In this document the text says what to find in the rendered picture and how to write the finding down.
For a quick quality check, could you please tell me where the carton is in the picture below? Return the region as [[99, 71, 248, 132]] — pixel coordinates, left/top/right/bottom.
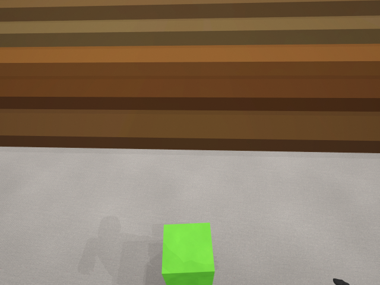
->
[[161, 223, 215, 285]]

